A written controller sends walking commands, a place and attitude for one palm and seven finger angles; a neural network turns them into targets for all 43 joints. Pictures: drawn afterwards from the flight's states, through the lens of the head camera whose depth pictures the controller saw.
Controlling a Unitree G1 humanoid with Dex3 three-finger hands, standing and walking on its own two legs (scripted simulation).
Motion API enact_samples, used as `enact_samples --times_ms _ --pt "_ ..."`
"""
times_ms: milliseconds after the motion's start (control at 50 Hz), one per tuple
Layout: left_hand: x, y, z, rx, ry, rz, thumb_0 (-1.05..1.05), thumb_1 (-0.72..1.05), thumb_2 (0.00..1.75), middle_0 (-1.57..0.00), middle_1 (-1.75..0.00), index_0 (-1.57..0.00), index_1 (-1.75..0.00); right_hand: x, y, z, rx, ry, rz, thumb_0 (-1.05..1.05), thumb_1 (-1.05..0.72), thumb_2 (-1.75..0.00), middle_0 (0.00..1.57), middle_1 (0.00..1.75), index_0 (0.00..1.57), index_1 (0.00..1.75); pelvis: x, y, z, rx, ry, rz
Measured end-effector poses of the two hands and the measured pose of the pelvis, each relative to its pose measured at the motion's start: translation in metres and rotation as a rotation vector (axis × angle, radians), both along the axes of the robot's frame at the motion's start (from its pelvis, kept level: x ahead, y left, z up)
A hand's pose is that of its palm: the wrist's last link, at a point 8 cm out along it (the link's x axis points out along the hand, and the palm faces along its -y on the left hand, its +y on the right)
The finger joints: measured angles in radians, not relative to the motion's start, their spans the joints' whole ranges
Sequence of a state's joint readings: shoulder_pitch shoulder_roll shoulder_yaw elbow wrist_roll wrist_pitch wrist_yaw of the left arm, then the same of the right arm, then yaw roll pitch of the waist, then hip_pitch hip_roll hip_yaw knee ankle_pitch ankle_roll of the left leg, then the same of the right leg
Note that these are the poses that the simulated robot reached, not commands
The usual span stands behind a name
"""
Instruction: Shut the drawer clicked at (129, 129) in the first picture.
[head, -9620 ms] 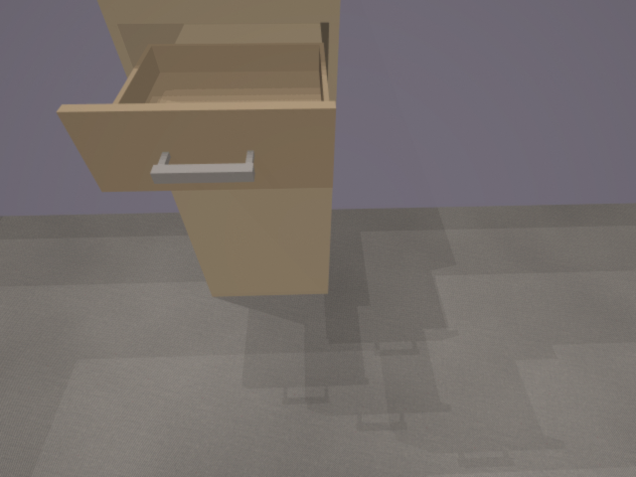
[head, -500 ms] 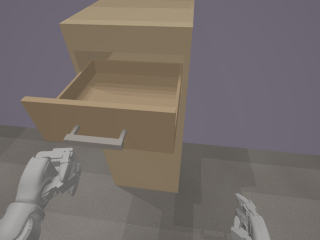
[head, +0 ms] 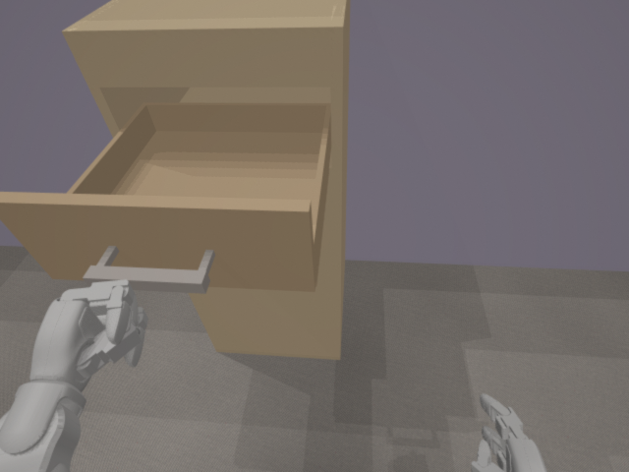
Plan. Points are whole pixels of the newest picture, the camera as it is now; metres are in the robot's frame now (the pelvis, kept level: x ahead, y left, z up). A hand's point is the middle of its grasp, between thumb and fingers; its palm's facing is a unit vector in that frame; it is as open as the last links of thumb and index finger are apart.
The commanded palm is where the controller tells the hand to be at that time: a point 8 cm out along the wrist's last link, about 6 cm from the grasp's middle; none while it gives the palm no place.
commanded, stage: bring the fist close to the handle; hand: left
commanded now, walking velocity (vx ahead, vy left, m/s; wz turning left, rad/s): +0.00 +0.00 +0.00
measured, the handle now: (153, 267) +0.32 +0.23 +0.12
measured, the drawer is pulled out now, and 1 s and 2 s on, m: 0.30 0.27 0.13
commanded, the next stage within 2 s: push the drawer shut in 0.22 s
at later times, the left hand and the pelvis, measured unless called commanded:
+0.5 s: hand (139, 330) +0.24 +0.21 +0.12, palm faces +0.02 -1.00 -0.06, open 3.3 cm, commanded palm +0.22 +0.26 +0.12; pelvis +0.00 +0.02 +0.00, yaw +1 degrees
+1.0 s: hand (151, 301) +0.27 +0.21 +0.12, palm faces +0.03 -1.00 -0.07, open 3.2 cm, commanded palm +0.27 +0.26 +0.12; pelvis -0.02 +0.01 +0.00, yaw +1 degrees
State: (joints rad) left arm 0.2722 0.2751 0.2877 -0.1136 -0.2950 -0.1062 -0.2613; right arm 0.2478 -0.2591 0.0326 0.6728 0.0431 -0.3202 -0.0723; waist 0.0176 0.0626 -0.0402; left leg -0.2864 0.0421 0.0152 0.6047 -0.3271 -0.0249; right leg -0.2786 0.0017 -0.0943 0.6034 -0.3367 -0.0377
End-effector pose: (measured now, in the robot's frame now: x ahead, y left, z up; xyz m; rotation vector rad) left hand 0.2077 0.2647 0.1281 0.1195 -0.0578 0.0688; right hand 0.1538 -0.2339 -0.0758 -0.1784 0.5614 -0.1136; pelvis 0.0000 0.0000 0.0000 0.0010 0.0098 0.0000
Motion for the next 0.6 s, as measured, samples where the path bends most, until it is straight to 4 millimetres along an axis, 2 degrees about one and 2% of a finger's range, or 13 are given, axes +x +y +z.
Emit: enact_samples --times_ms 60,220,360,600 --pt "0.0 0.003 0.003 -0.01 -0.016 -0.012 0.02 0.9 0.9 -1.4 -1.6 -1.4 -1.6 0.005 -0.001 0.001 0.001 -0.014 -0.002 0.02 -0.9 -0.9 0.2 0.3 0.2 0.3 0.003 0.0 0.0 -0.001 0.005 0.0" --pt "-0.009 0.007 -0.014 -0.048 0.056 -0.02 0.02 0.9 0.9 -1.4 -1.6 -1.4 -1.6 0.018 0.001 0.01 -0.012 -0.055 0.004 0.02 -0.9 -0.9 0.2 0.3 0.2 0.3 0.004 0.005 0.0 -0.004 0.006 0.002" --pt "-0.011 0.005 -0.002 -0.036 -0.022 -0.021 0.02 0.9 0.9 -1.4 -1.6 -1.4 -1.6 0.024 0.014 0.015 -0.011 -0.069 0.035 0.02 -0.9 -0.9 0.2 0.3 0.2 0.3 0.003 0.011 0.0 -0.007 -0.001 0.008" --pt "0.021 -0.003 -0.006 -0.05 0.019 -0.063 0.02 0.89 0.91 -1.4 -1.6 -1.4 -1.6 0.012 0.034 0.005 0.019 -0.007 0.032 0.02 -0.9 -0.9 0.2 0.3 0.2 0.3 -0.004 0.019 0.001 -0.004 -0.003 0.004"
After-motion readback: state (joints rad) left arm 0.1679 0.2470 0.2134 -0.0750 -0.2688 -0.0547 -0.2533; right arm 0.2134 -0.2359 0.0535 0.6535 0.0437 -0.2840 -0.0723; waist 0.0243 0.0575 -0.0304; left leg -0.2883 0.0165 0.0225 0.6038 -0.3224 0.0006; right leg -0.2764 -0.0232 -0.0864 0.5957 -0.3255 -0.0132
